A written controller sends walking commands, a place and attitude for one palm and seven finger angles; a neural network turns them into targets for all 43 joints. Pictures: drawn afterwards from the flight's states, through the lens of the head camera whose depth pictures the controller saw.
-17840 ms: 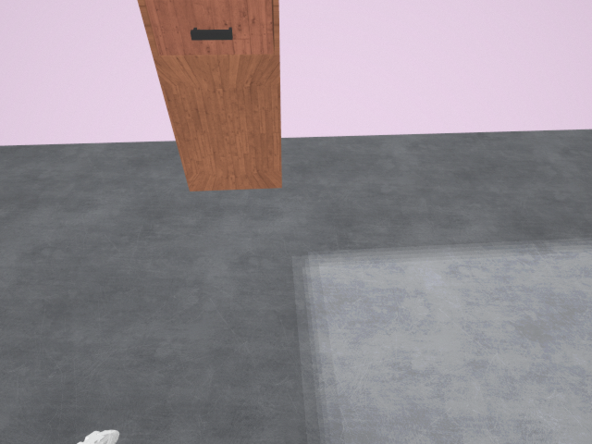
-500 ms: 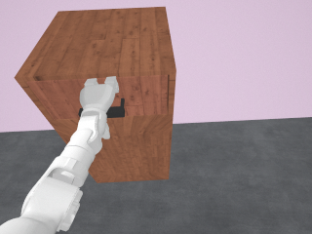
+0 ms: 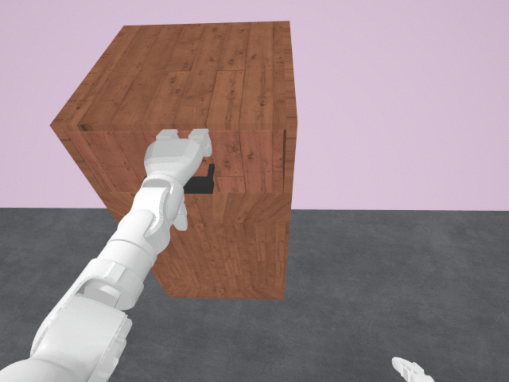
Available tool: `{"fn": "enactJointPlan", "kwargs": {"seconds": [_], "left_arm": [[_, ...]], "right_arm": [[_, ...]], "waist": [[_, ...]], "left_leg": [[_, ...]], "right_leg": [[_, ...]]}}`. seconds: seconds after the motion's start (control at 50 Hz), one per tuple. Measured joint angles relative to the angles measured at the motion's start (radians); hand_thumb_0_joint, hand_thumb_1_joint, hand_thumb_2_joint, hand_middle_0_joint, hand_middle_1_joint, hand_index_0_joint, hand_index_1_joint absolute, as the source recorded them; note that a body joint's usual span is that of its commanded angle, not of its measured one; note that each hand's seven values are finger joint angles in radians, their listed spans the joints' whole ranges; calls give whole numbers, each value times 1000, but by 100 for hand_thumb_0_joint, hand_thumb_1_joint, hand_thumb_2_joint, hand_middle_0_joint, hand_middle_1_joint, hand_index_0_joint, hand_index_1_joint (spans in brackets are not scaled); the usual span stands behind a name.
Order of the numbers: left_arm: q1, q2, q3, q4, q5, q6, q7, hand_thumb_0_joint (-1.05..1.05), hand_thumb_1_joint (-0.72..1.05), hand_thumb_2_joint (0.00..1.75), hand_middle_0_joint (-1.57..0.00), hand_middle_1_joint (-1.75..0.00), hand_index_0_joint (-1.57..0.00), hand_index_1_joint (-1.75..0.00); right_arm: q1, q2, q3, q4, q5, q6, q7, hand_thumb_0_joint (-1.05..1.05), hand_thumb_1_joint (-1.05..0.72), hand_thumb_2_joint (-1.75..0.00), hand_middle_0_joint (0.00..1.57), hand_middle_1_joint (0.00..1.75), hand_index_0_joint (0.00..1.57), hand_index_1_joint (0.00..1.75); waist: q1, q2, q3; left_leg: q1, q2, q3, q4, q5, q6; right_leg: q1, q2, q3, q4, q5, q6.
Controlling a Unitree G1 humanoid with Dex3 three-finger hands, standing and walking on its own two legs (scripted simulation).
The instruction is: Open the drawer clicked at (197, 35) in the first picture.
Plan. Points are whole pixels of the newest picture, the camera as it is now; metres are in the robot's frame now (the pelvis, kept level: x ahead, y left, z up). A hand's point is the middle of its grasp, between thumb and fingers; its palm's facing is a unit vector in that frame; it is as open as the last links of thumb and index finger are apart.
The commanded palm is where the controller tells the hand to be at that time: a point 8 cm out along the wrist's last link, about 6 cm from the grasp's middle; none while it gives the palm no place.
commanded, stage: re-aim the fingers above the handle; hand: left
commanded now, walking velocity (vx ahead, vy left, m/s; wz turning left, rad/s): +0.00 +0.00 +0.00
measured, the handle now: (180, 176) +0.50 +0.18 +0.01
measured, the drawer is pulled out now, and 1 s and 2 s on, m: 0.00 0.00 0.00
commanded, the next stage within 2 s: lower the fingers behind the handle in 1.92 s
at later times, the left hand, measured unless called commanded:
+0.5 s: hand (175, 178) +0.44 +0.16 +0.08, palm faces +0.01 -0.06 -1.00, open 13.8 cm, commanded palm +0.42 +0.18 +0.13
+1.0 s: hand (174, 173) +0.45 +0.17 +0.07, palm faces -0.01 -0.04 -1.00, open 13.8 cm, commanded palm +0.42 +0.16 +0.13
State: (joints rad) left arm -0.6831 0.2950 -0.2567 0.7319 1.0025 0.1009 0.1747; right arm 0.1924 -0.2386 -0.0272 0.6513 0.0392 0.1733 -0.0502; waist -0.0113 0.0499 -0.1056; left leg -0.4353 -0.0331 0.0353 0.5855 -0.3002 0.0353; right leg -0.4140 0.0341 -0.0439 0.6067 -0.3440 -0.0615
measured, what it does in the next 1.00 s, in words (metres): stands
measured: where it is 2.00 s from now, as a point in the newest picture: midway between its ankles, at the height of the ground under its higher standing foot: outside the picture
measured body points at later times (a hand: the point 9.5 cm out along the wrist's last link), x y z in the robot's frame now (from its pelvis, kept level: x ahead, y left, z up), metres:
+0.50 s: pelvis +0.00 -0.01 +0.00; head +0.03 -0.03 +0.45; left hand +0.43 +0.16 +0.13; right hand +0.09 -0.27 -0.14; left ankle -0.01 +0.10 -0.73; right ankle -0.03 -0.08 -0.73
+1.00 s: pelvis +0.00 +0.01 +0.00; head +0.04 -0.01 +0.45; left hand +0.45 +0.17 +0.13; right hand +0.07 -0.25 -0.14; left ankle -0.01 +0.10 -0.73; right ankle -0.03 -0.08 -0.73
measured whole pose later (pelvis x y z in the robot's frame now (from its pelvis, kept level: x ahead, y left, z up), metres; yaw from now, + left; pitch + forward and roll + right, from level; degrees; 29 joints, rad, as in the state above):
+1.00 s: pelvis +0.00 +0.01 +0.00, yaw -1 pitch +11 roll +0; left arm -0.74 0.33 -0.19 0.84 1.00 0.12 0.21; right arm 0.28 -0.24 -0.04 0.69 0.04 0.17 -0.04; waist -0.05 0.06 -0.12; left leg -0.48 -0.03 0.06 0.59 -0.30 0.05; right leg -0.46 0.04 -0.02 0.61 -0.33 -0.05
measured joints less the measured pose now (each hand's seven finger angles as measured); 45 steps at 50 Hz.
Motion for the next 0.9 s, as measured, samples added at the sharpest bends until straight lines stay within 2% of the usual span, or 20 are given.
{"fn": "enactJointPlan", "kwargs": {"seconds": [0.1, 0.2, 0.32, 0.42, 0.52, 0.62, 0.72, 0.8, 0.9], "left_arm": [[-2, 9, 37, 18, -2, 7, 18, 0, -49, 30, -32, -120, -32, -120], [21, 34, 66, 9, -9, 17, -1, 0, -49, 30, -32, -120, -31, -120], [48, 60, 66, -19, -18, -21, -31, 0, -48, 30, -32, -120, -31, -120], [61, 56, 74, -37, -15, -62, -3, 0, -49, 30, -32, -120, -32, -120], [41, 62, 87, 5, -4, -38, 24, 0, -49, 30, -32, -120, -32, -120], [15, 68, 65, 38, -15, -9, 2, 0, -49, 30, -32, -120, -31, -120], [-11, 51, 38, 49, -18, -37, -20, 0, -49, 30, -32, -120, -31, -120], [-26, 33, 45, 55, -4, -66, 11, 0, -49, 30, -32, -120, -32, -120], [-54, 28, 71, 100, 12, -27, 59, 0, -49, 30, -32, -120, -32, -120]], "right_arm": [[24, -3, 1, 24, -1, 6, 1, 1, -91, -89, 20, 30, 20, 30], [58, -8, -2, 34, 1, 17, -1, 1, -91, -89, 20, 30, 20, 30], [81, -18, -14, 36, 4, 12, -7, 1, -91, -89, 20, 30, 20, 30], [76, -24, -23, 43, 2, 3, -3, 1, -91, -89, 20, 30, 20, 30], [53, -20, -16, 44, 5, -3, -1, 1, -91, -89, 20, 30, 20, 30], [47, -16, -14, 29, 9, -8, -1, 1, -91, -89, 20, 30, 20, 30], [45, -10, -10, 24, 7, -15, -3, 1, -91, -89, 20, 30, 20, 30], [47, -6, -9, 26, 2, -18, 0, 1, -91, -89, 20, 30, 20, 30], [56, -1, -5, 33, -1, -13, 8, 1, -91, -89, 20, 30, 20, 30]], "waist": [[-10, 4, -3], [-19, 9, -5], [-23, 7, 3], [-19, 5, 1], [-22, 1, -4], [-21, 3, -5], [-22, -1, 1], [-27, -2, -3], [-35, 1, -11]], "left_leg": [[-3, 6, 6, -5, 0, -4], [8, 11, 12, -22, 4, -8], [10, 13, 8, -28, 9, -10], [4, 12, 8, -23, 8, -9], [-2, 12, 11, -20, 10, -7], [-5, 8, 6, -18, 12, -3], [-17, 2, -1, -6, 11, 2], [-34, 0, 4, 8, 5, 6], [-51, 2, 18, 17, -1, 11]], "right_leg": [[-8, 6, 7, -1, 0, -4], [-1, 12, 13, -16, 7, -7], [5, 14, 10, -27, 12, -9], [-1, 13, 10, -22, 13, -8], [-9, 12, 13, -18, 14, -6], [-6, 9, 7, -21, 17, -3], [-13, 3, 0, -14, 15, 2], [-32, 0, 4, 1, 11, 6], [-54, 1, 18, 12, 9, 11]]}}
